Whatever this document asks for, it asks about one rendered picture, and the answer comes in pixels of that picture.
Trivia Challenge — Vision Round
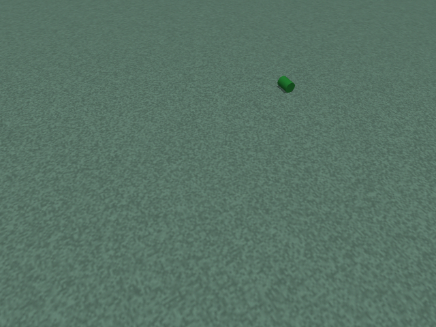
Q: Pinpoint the can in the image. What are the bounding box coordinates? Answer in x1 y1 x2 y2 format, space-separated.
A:
277 76 295 93

